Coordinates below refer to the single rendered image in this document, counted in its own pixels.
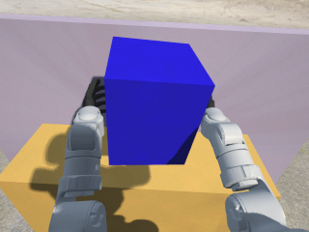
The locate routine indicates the robot right upper arm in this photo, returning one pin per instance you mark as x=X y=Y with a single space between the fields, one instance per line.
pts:
x=255 y=211

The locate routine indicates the right robot forearm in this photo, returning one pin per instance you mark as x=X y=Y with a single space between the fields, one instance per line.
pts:
x=238 y=171

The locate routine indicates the robot right hand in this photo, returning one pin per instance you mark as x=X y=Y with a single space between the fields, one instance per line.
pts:
x=211 y=103

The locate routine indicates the pedestal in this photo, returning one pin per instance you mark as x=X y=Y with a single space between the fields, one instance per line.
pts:
x=187 y=197

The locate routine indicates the left robot forearm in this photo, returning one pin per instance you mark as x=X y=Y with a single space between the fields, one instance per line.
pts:
x=81 y=175

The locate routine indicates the robot left hand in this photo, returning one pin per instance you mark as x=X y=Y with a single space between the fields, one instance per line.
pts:
x=91 y=96

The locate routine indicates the robot left upper arm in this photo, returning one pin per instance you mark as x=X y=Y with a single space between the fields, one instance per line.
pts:
x=79 y=216

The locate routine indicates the carton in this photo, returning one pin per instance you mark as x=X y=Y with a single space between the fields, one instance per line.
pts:
x=156 y=95

